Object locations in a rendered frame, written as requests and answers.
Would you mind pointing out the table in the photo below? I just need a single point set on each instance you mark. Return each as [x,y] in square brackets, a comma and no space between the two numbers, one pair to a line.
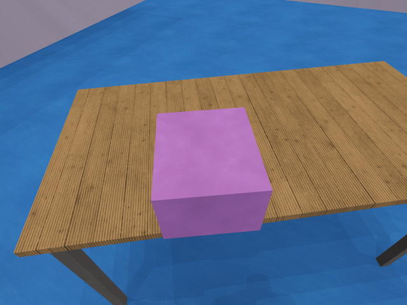
[332,139]

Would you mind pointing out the carton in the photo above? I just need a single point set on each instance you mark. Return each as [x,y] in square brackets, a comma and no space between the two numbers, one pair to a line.
[208,174]

